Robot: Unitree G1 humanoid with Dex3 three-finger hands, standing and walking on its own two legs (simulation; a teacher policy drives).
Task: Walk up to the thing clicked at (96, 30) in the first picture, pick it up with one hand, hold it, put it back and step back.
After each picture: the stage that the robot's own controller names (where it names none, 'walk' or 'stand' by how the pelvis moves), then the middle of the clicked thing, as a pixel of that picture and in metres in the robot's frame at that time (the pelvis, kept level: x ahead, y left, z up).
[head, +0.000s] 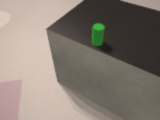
stand; (97, 35) +0.76 -0.07 -0.09
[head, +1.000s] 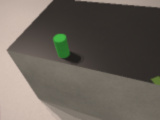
walk; (61, 46) +0.64 +0.17 -0.06
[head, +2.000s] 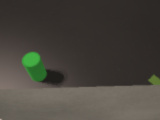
walk; (35, 67) +0.43 +0.21 -0.05
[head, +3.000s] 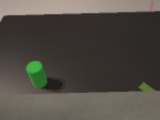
stand; (37, 74) +0.46 +0.23 -0.08
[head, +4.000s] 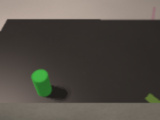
stand; (42, 83) +0.42 +0.20 -0.09
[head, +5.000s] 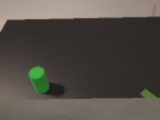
stand; (39, 80) +0.44 +0.22 -0.09
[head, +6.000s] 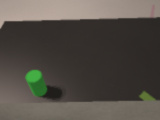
stand; (36, 83) +0.43 +0.23 -0.09
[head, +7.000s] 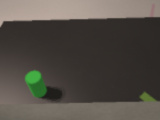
stand; (36, 84) +0.42 +0.23 -0.09
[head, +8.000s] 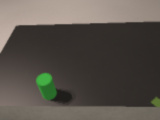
rise first; (46, 86) +0.41 +0.21 -0.09
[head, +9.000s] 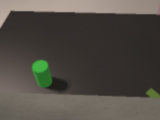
go down; (42, 74) +0.44 +0.21 -0.07
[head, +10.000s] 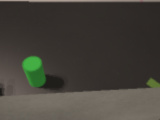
go down; (35, 72) +0.43 +0.19 -0.03
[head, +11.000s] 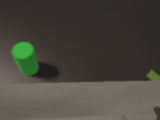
close in; (26, 59) +0.44 +0.20 -0.01
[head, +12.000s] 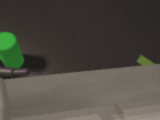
close; (9, 52) +0.45 +0.21 +0.02
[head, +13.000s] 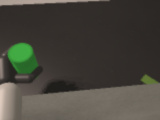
lift; (25, 63) +0.39 +0.18 +0.10
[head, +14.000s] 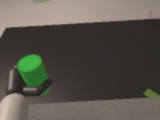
lift; (35, 76) +0.32 +0.16 +0.13
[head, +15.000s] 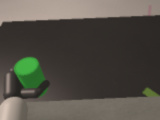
hold; (32, 78) +0.32 +0.17 +0.11
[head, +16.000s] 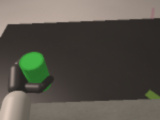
hold; (36, 73) +0.33 +0.16 +0.12
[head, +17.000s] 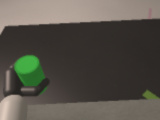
crouch; (32, 76) +0.32 +0.17 +0.12
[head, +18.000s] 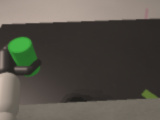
crouch; (25, 57) +0.39 +0.20 +0.13
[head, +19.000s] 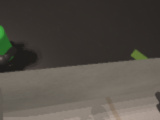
lower; out of the picture +0.47 +0.21 +0.02
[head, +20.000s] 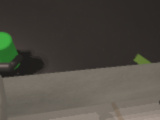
lower; (5, 52) +0.45 +0.21 +0.02
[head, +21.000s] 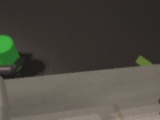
lower; (6, 55) +0.44 +0.21 +0.02
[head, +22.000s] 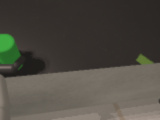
lower; (7, 54) +0.45 +0.21 +0.02
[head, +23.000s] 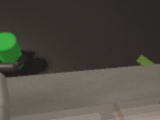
loosen; (9, 52) +0.45 +0.20 +0.02
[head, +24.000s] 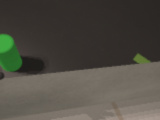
withdraw; (7, 54) +0.45 +0.21 +0.02
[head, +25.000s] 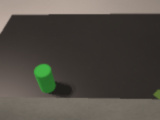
sink last; (45, 79) +0.42 +0.20 -0.04
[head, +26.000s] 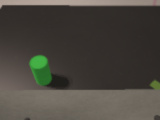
stand; (41, 71) +0.43 +0.20 -0.03
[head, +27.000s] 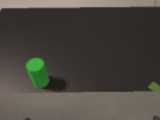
stand; (38, 73) +0.43 +0.21 -0.02
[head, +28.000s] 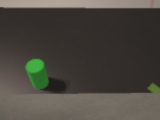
stand; (37, 74) +0.42 +0.20 -0.02
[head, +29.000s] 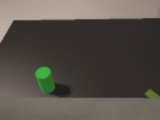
stand; (45, 80) +0.44 +0.20 -0.09
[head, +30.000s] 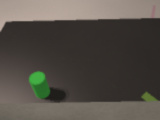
stand; (40, 85) +0.42 +0.22 -0.09
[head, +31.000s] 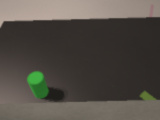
stand; (38, 85) +0.42 +0.22 -0.09
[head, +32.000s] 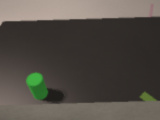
walk; (37, 86) +0.41 +0.23 -0.09
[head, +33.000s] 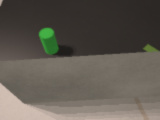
walk; (49, 41) +0.59 +0.20 -0.08
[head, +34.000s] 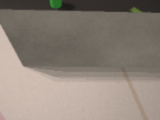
walk; out of the picture +0.91 +0.17 -0.06
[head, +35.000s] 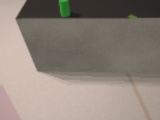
stand; (64, 7) +1.05 +0.18 -0.07
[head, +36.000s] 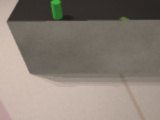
stand; (56, 9) +1.04 +0.20 -0.09
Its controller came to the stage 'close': yes
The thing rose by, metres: 0.22
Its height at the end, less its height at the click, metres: +0.00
